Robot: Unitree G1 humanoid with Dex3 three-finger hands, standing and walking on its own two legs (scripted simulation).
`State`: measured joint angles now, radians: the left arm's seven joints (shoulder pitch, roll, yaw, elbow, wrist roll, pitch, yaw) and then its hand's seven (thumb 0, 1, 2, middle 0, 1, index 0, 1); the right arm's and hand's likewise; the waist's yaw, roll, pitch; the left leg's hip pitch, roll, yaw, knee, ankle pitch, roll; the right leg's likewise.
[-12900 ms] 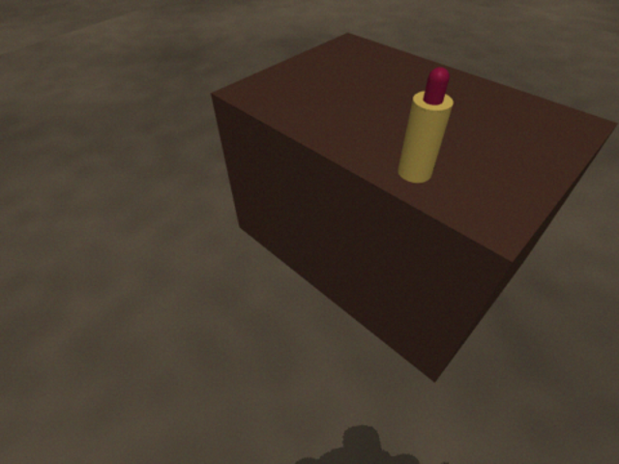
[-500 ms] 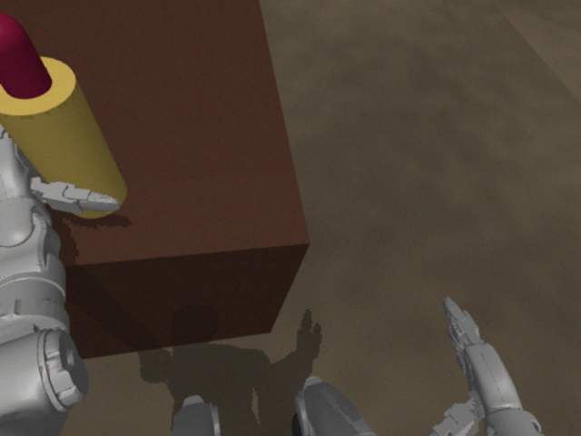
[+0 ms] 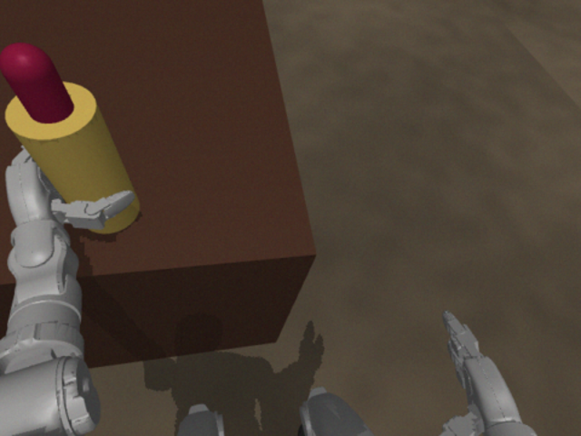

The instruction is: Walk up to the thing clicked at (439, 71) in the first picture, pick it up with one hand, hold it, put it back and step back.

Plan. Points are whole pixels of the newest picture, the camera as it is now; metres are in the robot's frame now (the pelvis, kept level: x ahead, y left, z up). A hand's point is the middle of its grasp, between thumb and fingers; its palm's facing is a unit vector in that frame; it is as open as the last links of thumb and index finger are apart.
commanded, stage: settle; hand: left
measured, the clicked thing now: (75, 150) +0.49 +0.21 +0.10
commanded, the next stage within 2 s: lift in 1.00 s
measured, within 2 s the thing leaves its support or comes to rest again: leaves its support in 0.70 s
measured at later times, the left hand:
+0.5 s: hand (91, 190) +0.47 +0.20 +0.04, palm faces +0.19 -0.98 -0.04, open 11.4 cm
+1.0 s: hand (79, 187) +0.45 +0.20 +0.08, palm faces +0.21 -0.98 -0.03, open 11.5 cm
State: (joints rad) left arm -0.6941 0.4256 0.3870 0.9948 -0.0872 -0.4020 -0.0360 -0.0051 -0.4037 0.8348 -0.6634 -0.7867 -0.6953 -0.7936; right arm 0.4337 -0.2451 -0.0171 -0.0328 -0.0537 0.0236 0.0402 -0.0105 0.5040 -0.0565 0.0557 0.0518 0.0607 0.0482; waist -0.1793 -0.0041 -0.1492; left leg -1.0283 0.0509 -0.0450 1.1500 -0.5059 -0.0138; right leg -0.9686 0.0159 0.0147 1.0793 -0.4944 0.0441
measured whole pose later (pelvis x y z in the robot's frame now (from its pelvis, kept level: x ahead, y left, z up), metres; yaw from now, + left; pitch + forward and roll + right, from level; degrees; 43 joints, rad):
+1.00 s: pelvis +0.00 +0.00 +0.03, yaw +1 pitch +16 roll -2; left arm -0.56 0.35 0.31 0.80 -0.11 -0.26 0.00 -0.01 -0.58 1.13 -0.61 -0.99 -0.64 -1.00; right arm 0.38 -0.24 -0.04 0.05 -0.03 0.07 -0.02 -0.01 0.52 -0.06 0.06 0.05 0.06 0.05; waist -0.13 0.00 -0.11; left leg -0.82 0.04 -0.03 1.01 -0.46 -0.01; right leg -0.77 0.00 0.02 0.96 -0.45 0.04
